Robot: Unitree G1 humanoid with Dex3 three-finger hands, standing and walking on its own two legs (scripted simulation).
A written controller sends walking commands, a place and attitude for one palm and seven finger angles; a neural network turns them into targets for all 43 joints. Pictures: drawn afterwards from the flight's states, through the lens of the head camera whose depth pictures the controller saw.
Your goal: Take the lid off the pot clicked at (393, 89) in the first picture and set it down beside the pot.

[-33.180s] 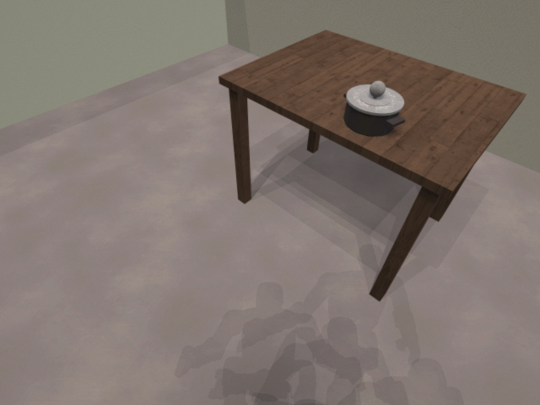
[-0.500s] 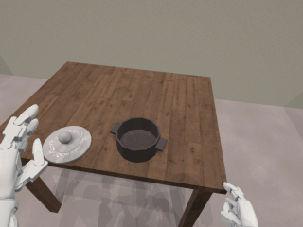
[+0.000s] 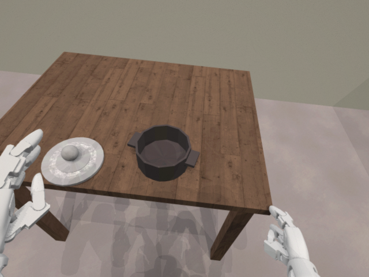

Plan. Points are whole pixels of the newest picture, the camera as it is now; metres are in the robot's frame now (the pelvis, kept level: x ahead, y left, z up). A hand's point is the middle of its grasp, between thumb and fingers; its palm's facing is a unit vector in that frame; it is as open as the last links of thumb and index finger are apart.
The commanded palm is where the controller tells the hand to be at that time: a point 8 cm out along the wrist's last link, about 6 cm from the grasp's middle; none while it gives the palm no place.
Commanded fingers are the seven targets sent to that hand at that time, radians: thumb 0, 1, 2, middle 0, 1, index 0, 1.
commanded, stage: step back with the hand held close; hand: left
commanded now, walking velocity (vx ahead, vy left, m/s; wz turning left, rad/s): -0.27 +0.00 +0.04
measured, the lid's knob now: (70, 153) +0.42 +0.36 -0.05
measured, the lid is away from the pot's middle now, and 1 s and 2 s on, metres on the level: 0.26 0.26 0.26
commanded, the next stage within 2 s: stop stepping back and stand still in 0.94 s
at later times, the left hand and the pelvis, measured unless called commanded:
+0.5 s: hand (7, 253) +0.12 +0.25 +0.15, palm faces +0.33 -0.81 -0.49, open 7.4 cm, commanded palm +0.05 +0.29 +0.18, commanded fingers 0.00 0.90 0.90 -0.20 -0.30 -0.20 -0.30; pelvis -0.07 +0.01 -0.02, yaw +2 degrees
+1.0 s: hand out of the picture +0.07 +0.25 +0.16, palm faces +0.27 -0.87 -0.41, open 7.4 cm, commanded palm -0.01 +0.29 +0.18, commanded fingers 0.00 0.90 0.90 -0.20 -0.30 -0.20 -0.30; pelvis -0.15 +0.02 -0.01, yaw -2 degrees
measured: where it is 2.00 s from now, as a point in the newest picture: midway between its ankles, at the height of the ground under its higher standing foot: outside the picture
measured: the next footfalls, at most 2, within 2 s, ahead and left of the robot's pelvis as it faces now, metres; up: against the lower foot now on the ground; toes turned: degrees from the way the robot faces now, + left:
right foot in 0.66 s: -0.09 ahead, -0.14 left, +0.00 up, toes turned -4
left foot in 0.86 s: -0.04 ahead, +0.11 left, +0.00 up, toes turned +2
